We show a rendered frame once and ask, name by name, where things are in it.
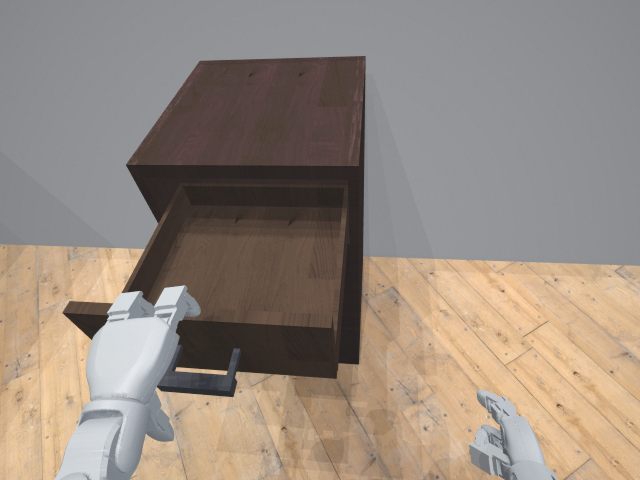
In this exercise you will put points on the robot left hand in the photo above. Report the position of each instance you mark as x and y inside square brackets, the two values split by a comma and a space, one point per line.
[130, 354]

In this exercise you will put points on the drawer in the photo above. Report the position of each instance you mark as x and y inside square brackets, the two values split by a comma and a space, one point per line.
[266, 264]

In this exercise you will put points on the cabinet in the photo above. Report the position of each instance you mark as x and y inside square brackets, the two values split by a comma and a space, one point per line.
[267, 121]

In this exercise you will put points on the handle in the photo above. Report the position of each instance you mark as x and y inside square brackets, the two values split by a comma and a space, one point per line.
[200, 383]

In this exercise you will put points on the left robot forearm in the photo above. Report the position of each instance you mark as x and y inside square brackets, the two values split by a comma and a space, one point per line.
[108, 441]

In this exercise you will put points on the robot right hand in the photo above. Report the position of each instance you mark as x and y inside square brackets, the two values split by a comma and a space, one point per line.
[496, 451]

